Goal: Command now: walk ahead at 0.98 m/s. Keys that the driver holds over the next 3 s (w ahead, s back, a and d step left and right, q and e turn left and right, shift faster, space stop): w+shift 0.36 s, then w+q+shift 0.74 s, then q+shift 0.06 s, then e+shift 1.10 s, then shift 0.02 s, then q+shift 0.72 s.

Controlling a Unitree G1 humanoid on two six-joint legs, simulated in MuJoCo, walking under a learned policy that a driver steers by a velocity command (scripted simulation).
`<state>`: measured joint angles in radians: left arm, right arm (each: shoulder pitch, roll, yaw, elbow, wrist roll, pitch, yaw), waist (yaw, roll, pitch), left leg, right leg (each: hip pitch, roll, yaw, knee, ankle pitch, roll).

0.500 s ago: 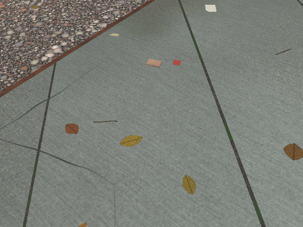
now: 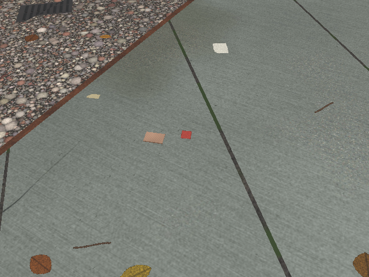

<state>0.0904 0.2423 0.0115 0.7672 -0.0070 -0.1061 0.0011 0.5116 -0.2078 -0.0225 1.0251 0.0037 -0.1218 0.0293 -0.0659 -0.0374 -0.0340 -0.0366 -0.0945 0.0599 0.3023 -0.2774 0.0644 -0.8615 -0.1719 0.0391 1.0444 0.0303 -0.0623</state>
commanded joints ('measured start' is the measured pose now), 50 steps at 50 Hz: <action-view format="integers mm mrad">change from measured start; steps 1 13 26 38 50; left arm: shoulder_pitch -94 474 283 314 -173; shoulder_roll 29 180 90 -5 39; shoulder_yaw -2 75 36 -8 15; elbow -67 48 108 -67 -277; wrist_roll -4 1 24 -3 33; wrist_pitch -20 -13 -55 -57 -47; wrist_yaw -14 -37 -14 -10 13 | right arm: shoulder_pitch -64 20 -424 4 -129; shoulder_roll -133 -108 -95 -309 -161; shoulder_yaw -12 13 -3 -99 -63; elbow -89 -124 -292 -275 -313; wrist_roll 15 47 25 2 34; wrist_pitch -32 -29 27 54 37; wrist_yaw -23 -8 -10 17 -37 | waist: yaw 30 230 92 8 11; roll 27 -256 33 437 80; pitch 171 -405 163 -235 116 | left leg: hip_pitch -256 -684 -725 481 -453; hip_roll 225 70 206 318 15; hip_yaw -125 -258 -114 -826 -409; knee -257 1225 608 163 -64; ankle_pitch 166 -113 488 -276 202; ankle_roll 140 61 9 438 187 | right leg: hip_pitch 169 1391 650 56 429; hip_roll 25 -174 41 282 174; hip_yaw -53 859 -133 16 -13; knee -259 -799 -972 648 -369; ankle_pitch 231 -861 0 -596 60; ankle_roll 15 -257 -62 59 113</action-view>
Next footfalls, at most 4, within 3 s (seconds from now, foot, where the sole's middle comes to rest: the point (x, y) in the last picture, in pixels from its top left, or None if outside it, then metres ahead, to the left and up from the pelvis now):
0.20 right None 0.44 -0.13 -0.78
0.72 left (160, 200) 0.88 0.08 -0.78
1.16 right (156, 127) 1.33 0.10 -0.78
1.52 left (103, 135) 1.29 0.36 -0.78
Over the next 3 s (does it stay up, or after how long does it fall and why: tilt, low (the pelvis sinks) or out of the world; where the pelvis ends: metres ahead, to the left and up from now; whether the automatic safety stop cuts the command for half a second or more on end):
stays up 1.33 0.22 0.00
